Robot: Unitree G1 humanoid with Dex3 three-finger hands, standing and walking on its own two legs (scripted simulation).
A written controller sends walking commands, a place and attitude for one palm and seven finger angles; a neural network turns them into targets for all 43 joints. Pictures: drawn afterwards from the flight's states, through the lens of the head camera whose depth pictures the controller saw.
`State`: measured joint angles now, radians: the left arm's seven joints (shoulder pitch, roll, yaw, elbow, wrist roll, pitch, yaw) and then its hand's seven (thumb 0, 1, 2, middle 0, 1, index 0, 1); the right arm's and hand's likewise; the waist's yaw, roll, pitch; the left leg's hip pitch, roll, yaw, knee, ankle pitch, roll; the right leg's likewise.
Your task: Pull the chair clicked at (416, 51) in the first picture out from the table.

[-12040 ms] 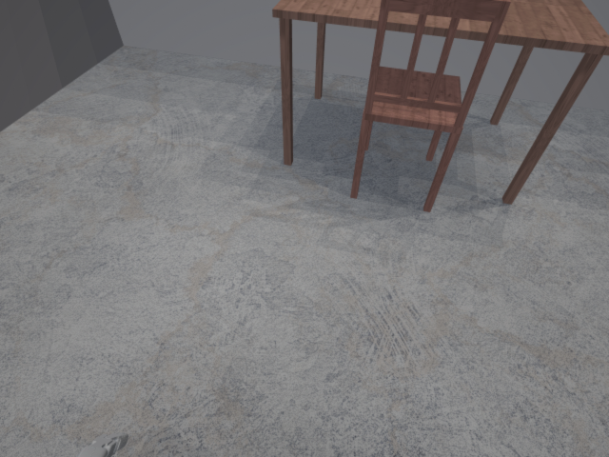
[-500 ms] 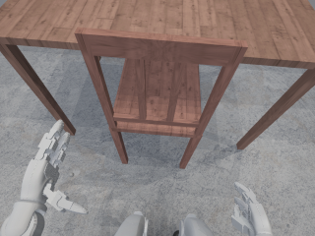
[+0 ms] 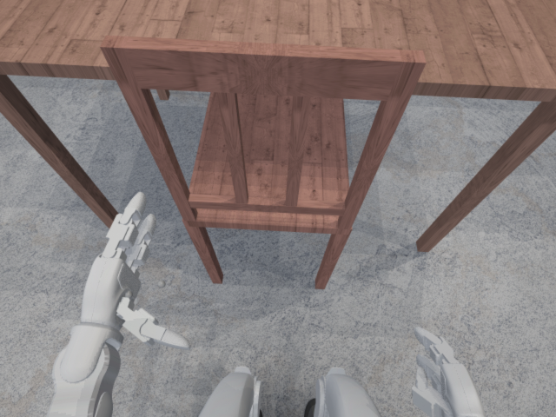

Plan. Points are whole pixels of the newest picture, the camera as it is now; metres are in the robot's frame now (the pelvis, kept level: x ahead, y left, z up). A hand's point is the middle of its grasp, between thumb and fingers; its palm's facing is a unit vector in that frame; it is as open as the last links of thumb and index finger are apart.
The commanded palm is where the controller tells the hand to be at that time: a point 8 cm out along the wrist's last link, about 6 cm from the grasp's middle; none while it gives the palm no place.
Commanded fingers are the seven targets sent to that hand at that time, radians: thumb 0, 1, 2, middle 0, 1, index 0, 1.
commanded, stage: aim the fingers beside a spindle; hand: left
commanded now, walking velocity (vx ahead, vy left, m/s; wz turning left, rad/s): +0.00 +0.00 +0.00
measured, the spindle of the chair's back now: (236, 156) +0.51 +0.10 +0.01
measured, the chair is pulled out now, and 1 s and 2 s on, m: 0.00 0.00 0.00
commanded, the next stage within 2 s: none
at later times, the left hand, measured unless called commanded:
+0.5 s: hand (205, 260) +0.32 +0.12 +0.01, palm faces -0.06 -1.00 -0.03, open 16.9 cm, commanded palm +0.31 +0.18 +0.01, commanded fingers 0.00 -0.50 0.30 -0.06 -0.08 -0.06 -0.08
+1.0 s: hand (227, 241) +0.36 +0.09 +0.00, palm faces -0.03 -1.00 -0.05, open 16.9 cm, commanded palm +0.33 +0.15 +0.00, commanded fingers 0.00 -0.50 0.30 -0.06 -0.08 -0.06 -0.08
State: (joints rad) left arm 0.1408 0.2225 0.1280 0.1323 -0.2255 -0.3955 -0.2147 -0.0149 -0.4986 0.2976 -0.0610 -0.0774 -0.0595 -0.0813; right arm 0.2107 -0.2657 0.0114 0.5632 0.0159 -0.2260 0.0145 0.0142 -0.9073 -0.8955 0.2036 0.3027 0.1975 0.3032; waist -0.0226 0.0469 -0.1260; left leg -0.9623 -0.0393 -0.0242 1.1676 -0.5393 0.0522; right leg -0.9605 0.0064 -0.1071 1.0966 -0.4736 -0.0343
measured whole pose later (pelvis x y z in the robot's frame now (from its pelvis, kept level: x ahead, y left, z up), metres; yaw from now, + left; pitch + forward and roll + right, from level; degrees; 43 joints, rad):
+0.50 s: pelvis +0.00 -0.01 -0.01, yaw +0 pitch +21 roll -2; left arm -0.05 0.16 0.06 0.29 -0.16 -0.42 -0.12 -0.01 -0.50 0.30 -0.06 -0.08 -0.06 -0.08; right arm 0.20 -0.27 0.00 0.56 0.01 -0.16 0.03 0.01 -0.91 -0.90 0.20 0.30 0.20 0.30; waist -0.03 0.04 -0.14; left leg -1.03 -0.04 -0.01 1.21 -0.55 0.04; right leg -1.04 0.01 -0.10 1.17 -0.50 -0.05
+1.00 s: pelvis -0.01 -0.01 -0.03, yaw -1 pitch +23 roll -1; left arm -0.23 0.14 0.05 0.41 -0.10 -0.46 0.00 -0.02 -0.50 0.30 -0.06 -0.08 -0.06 -0.08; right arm 0.19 -0.26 0.00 0.57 -0.01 -0.09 0.05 0.01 -0.91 -0.90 0.20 0.30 0.20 0.30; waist -0.04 0.04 -0.14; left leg -1.12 -0.03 0.00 1.28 -0.57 0.04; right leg -1.14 0.01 -0.09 1.25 -0.51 -0.06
